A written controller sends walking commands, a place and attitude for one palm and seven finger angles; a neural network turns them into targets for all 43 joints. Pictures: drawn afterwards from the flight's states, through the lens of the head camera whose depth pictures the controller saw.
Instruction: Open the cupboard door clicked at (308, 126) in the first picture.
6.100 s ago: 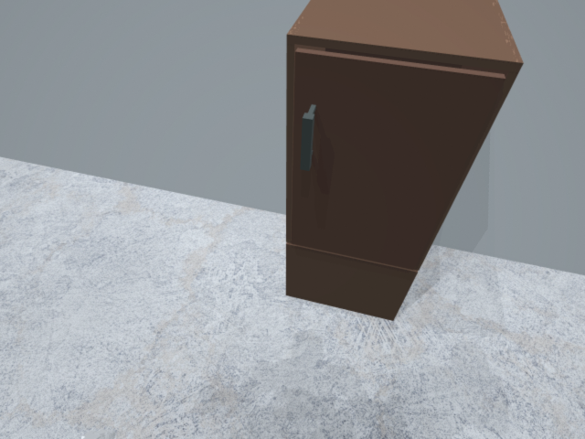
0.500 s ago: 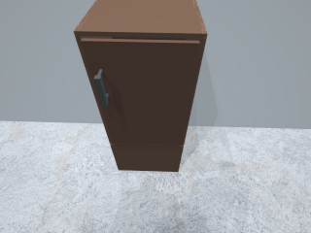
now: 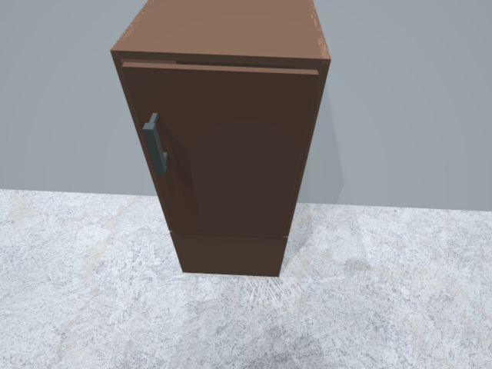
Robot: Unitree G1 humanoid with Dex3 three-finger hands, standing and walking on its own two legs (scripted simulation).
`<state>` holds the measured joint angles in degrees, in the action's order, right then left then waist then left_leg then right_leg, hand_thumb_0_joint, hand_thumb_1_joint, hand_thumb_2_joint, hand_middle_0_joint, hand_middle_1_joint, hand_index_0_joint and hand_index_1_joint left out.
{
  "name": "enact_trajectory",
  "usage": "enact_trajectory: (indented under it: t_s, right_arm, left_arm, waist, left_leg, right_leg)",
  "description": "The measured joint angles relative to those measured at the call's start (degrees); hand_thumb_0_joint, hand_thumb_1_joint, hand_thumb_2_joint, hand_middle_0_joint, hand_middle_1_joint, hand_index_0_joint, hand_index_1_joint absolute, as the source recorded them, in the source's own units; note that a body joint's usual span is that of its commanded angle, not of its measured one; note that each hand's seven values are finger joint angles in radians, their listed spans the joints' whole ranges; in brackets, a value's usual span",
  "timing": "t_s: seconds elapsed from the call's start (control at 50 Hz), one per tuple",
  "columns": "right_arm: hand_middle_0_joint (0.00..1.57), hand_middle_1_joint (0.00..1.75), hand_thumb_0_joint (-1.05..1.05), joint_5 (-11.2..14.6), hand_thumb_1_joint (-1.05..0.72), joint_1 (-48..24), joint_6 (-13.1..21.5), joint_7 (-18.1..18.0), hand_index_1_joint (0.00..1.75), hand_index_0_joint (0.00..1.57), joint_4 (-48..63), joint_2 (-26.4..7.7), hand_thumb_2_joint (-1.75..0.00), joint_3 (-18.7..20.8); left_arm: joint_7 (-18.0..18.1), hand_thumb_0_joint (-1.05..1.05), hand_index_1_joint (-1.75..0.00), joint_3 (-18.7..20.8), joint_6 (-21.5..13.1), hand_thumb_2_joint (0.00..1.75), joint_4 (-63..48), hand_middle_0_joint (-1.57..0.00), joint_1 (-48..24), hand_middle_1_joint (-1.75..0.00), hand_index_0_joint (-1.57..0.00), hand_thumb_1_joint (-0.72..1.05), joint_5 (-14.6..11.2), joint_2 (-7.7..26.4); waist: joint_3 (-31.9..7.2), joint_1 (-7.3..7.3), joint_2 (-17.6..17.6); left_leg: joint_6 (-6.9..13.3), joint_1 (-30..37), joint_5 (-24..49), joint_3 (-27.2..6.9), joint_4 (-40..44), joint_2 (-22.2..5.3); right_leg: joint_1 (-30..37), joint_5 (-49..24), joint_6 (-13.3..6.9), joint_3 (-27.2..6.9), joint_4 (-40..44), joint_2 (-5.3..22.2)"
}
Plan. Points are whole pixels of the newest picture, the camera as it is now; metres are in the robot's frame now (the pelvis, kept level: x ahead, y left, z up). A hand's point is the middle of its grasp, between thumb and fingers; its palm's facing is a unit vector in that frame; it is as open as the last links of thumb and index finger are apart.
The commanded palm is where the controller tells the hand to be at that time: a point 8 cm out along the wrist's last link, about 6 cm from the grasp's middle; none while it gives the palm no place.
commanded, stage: raise the hand with hooked fingers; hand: left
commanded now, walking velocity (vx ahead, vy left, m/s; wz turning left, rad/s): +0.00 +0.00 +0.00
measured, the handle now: (157, 144) +0.56 +0.24 +0.02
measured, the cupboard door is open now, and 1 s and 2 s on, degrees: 0 0 0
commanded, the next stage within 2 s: none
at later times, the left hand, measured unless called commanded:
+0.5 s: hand (132, 368) +0.14 +0.19 -0.06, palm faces +0.07 -1.00 +0.00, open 8.8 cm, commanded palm +0.13 +0.25 -0.04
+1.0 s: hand (98, 322) +0.19 +0.24 -0.01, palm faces +0.03 -1.00 -0.07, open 11.8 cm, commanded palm +0.16 +0.30 +0.00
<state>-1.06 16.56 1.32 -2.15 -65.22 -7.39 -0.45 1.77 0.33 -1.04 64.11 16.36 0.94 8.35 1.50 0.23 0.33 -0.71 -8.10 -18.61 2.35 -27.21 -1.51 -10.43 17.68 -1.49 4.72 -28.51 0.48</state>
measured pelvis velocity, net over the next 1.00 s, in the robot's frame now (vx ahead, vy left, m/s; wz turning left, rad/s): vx -0.05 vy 0.02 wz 0.01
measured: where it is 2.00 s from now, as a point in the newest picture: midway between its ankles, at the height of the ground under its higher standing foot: outside the picture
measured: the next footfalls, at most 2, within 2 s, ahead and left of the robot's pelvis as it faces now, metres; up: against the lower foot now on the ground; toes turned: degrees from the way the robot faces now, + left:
none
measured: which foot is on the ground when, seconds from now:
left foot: down 0.00-1.00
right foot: down 0.00-1.00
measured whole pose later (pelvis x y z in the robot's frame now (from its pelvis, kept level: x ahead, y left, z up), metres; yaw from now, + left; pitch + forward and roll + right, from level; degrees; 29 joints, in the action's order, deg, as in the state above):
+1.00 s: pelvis -0.05 +0.02 -0.06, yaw +0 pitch +12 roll -2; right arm 1.5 18.8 13.7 -3.3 -33.3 -15.2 -0.1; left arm -18.7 16.7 -20.4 7.5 15.5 -17.4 16.7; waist -5.8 -1.7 -0.9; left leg 0.9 -42.2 -27.9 0.7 -58.4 -2.1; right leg -42.0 24.5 -0.7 5.6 -55.0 1.5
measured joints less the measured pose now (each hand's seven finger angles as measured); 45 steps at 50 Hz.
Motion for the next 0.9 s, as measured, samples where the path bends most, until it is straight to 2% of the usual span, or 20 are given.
enact_trajectory:
  t_s: [0.06,0.08,0.1,0.12,0.16,0.2,0.24,0.32,0.36,0.38,0.42,0.5,0.56,0.6,0.66,0.72,0.78,0.84,0.9]
  right_arm:
    - [0.20,0.30,0.01,0.1,-0.91,-0.2,-0.3,0.0,0.30,0.20,0.2,-0.3,-0.89,0.1]
    - [0.20,0.30,0.02,0.7,-0.92,0.5,0.2,-0.2,0.30,0.20,2.4,-0.9,-0.89,-0.2]
    - [0.20,0.30,0.02,1.1,-0.92,1.8,2.6,-0.9,0.30,0.20,4.9,-1.5,-0.89,-0.2]
    - [0.20,0.30,0.02,1.8,-0.93,2.9,5.5,-1.5,0.30,0.20,7.1,-2.0,-0.89,0.2]
    - [0.20,0.30,0.03,2.6,-0.93,3.6,10.2,-2.1,0.30,0.20,11.2,-3.4,-0.89,1.2]
    - [0.20,0.30,0.02,2.0,-0.92,2.4,13.0,-1.9,0.30,0.20,15.3,-5.0,-0.89,2.1]
    - [0.20,0.30,0.02,1.4,-0.92,0.1,14.6,-1.1,0.30,0.20,19.3,-6.1,-0.89,3.2]
    - [0.20,0.30,0.02,0.9,-0.91,-5.6,15.6,1.2,0.30,0.20,27.3,-7.0,-0.89,4.9]
    - [0.20,0.30,0.02,1.1,-0.91,-7.8,15.1,2.0,0.30,0.20,31.4,-7.5,-0.89,5.4]
    - [0.20,0.30,0.02,1.2,-0.91,-8.6,14.6,2.1,0.30,0.20,33.3,-7.8,-0.89,5.6]
    - [0.20,0.30,0.01,1.6,-0.91,-9.7,13.3,1.9,0.30,0.20,36.6,-8.2,-0.89,5.6]
    - [0.20,0.30,0.01,1.8,-0.90,-9.7,11.7,1.0,0.30,0.20,40.2,-7.8,-0.89,4.7]
    - [0.20,0.30,0.01,1.5,-0.90,-8.6,11.4,0.3,0.30,0.20,39.9,-6.6,-0.89,2.7]
    - [0.20,0.30,0.01,1.6,-0.90,-7.8,11.5,0.0,0.30,0.20,38.3,-5.7,-0.89,1.1]
    - [0.20,0.30,0.01,1.9,-0.90,-6.4,11.4,-0.4,0.30,0.20,35.6,-4.4,-0.89,-1.2]
    - [0.20,0.30,0.01,2.3,-0.90,-4.5,10.8,-0.7,0.30,0.20,33.5,-3.2,-0.89,-2.5]
    - [0.20,0.30,0.02,2.4,-0.90,-2.0,10.5,-0.8,0.30,0.20,32.6,-2.8,-0.89,-2.8]
    - [0.21,0.30,0.02,2.3,-0.90,0.3,10.8,-0.9,0.30,0.21,32.2,-3.5,-0.89,-2.1]
    - [0.21,0.30,0.02,2.3,-0.90,1.9,11.5,-0.9,0.30,0.20,32.1,-5.1,-0.89,-1.1]
  left_arm:
    - [0.5,0.01,-0.30,0.0,-0.3,0.90,0.0,-0.20,-0.2,-0.30,-0.20,0.91,0.0,-0.1]
    - [1.1,0.01,-0.30,0.1,3.5,0.90,-9.3,-0.20,2.8,-0.30,-0.20,0.93,-2.4,0.1]
    - [1.8,0.03,-0.31,0.7,4.9,0.90,-20.4,-0.20,6.6,-0.30,-0.20,0.94,-4.0,0.6]
    - [3.1,0.03,-0.31,0.8,3.7,0.89,-29.7,-0.21,9.8,-0.31,-0.20,0.94,-5.4,1.2]
    - [4.4,0.04,-0.32,1.0,1.2,0.89,-43.4,-0.20,12.1,-0.31,-0.20,0.93,-7.6,1.7]
    - [3.3,0.03,-0.33,2.4,-3.3,0.88,-51.4,-0.20,10.6,-0.33,-0.20,0.91,-8.6,1.5]
    - [-0.1,0.03,-0.35,4.2,-10.1,0.87,-54.8,-0.20,7.7,-0.35,-0.20,0.87,-9.5,0.9]
    - [-12.4,0.01,-0.39,6.7,-25.7,0.84,-55.7,-0.21,3.9,-0.39,-0.20,0.79,-12.5,0.1]
    - [-18.1,0.01,-0.42,7.3,-30.0,0.82,-55.3,-0.21,3.5,-0.42,-0.21,0.74,-13.3,0.3]
    - [-20.0,0.01,-0.44,7.5,-30.3,0.81,-55.4,-0.21,3.9,-0.43,-0.21,0.71,-13.8,0.5]
    - [-21.5,0.01,-0.46,7.9,-28.4,0.79,-56.0,-0.22,5.4,-0.46,-0.22,0.66,-14.6,0.9]
    - [-18.9,0.01,-0.52,9.2,-24.3,0.75,-58.9,-0.23,8.9,-0.52,-0.23,0.56,-14.7,1.8]
    - [-17.3,0.01,-0.57,10.3,-24.3,0.72,-62.3,-0.23,9.4,-0.56,-0.23,0.49,-14.4,3.1]
    - [-17.8,0.01,-0.60,10.8,-24.7,0.70,-63.4,-0.23,7.7,-0.59,-0.23,0.44,-14.8,4.1]
    - [-20.2,0.01,-0.64,11.2,-23.1,0.67,-62.9,-0.24,3.3,-0.64,-0.23,0.37,-15.7,5.9]
    - [-21.9,0.01,-0.69,12.0,-19.1,0.64,-61.0,-0.24,-0.2,-0.68,-0.24,0.30,-16.8,7.2]
    - [-21.8,0.01,-0.73,13.4,-15.7,0.61,-59.2,-0.25,-1.3,-0.73,-0.25,0.23,-17.7,7.9]
    - [-20.5,0.01,-0.78,14.9,-15.4,0.58,-58.4,-0.26,-0.8,-0.77,-0.25,0.16,-18.2,8.0]
    - [-19.7,0.00,-0.82,15.8,-17.2,0.55,-57.9,-0.26,-0.2,-0.82,-0.26,0.10,-18.3,8.0]
  waist:
    - [0.0,0.08,-0.4]
    - [0.3,0.21,-0.6]
    - [0.1,0.62,-0.7]
    - [-0.5,0.62,-0.6]
    - [-1.7,-0.26,-1.2]
    - [-3.5,-1.32,-1.8]
    - [-5.6,-1.57,-1.8]
    - [-8.8,-1.06,0.5]
    - [-9.3,-0.46,1.5]
    - [-9.5,-0.07,2.0]
    - [-9.7,0.72,2.5]
    - [-9.4,2.10,1.9]
    - [-9.1,2.62,1.1]
    - [-8.7,2.61,0.4]
    - [-8.0,2.06,-0.8]
    - [-7.6,0.78,-1.6]
    - [-7.5,-0.71,-1.9]
    - [-7.6,-1.69,-1.9]
    - [-7.7,-2.10,-1.7]
  left_leg:
    - [-0.1,-1.0,-0.3,-0.1,-1.4,-0.4]
    - [0.1,-1.3,-0.7,0.1,-2.1,-0.6]
    - [0.1,-1.2,-1.2,0.4,-1.8,-0.7]
    - [0.1,-1.5,-1.3,0.5,-1.7,-0.3]
    - [0.3,-3.4,-1.2,-0.2,-3.0,0.5]
    - [0.5,-7.5,-1.8,-1.1,-6.0,0.9]
    - [0.5,-12.6,-2.9,-0.9,-10.0,1.0]
    - [0.2,-24.0,-6.9,0.3,-20.9,0.3]
    - [-0.3,-29.0,-8.7,0.3,-26.5,0.0]
    - [-0.4,-31.0,-9.7,0.3,-28.9,-0.1]
    - [-0.1,-34.2,-11.5,0.1,-32.9,-0.2]
    - [-0.4,-38.0,-13.2,-1.8,-37.9,-0.7]
    - [-0.5,-39.8,-13.7,-3.6,-40.0,-1.1]
    - [-0.5,-40.7,-13.6,-4.6,-40.7,-1.2]
    - [-0.5,-41.2,-13.1,-5.4,-40.8,-1.4]
    - [-0.3,-40.2,-12.2,-5.0,-39.2,-1.4]
    - [0.2,-38.3,-11.0,-3.9,-36.4,-1.4]
    - [0.7,-36.4,-10.0,-2.7,-33.8,-1.2]
    - [1.0,-35.2,-9.5,-2.0,-32.2,-1.0]
  right_leg:
    - [-0.1,0.0,0.1,0.2,0.2,-0.3]
    - [-0.4,-0.1,0.1,0.1,0.0,-0.5]
    - [-0.9,0.1,0.1,-0.2,-0.6,-0.6]
    - [-1.7,0.5,0.1,-0.4,-1.5,-0.2]
    - [-3.2,1.4,0.3,0.3,-3.1,0.7]
    - [-6.7,2.2,0.5,1.1,-5.7,1.4]
    - [-12.0,3.3,0.4,0.9,-9.8,1.7]
    - [-24.2,6.9,-0.1,-0.5,-21.1,1.6]
    - [-29.3,8.8,-0.4,-0.9,-26.6,1.5]
    - [-31.4,9.6,-0.5,-0.9,-29.0,1.5]
    - [-34.4,10.8,-1.1,-0.8,-32.6,1.6]
    - [-36.9,12.5,-1.1,1.0,-36.1,1.3]
    - [-37.4,12.6,-1.3,2.7,-36.6,1.0]
    - [-37.5,12.3,-1.4,3.7,-36.4,0.8]
    - [-37.4,11.5,-1.3,4.4,-35.6,0.6]
    - [-36.5,10.3,-1.1,4.0,-33.7,0.5]
    - [-35.1,8.9,-0.6,3.0,-31.2,0.4]
    - [-33.7,7.8,-0.2,1.9,-29.0,0.4]
    - [-32.8,7.1,0.2,1.3,-27.5,0.6]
